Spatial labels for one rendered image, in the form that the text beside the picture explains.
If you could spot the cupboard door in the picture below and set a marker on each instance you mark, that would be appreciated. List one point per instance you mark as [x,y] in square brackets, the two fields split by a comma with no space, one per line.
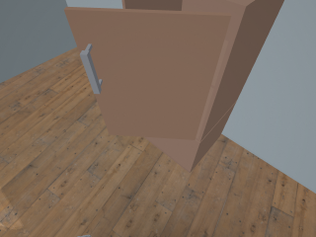
[157,66]

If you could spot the handle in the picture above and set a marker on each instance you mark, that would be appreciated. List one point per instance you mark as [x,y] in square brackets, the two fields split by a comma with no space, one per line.
[90,70]

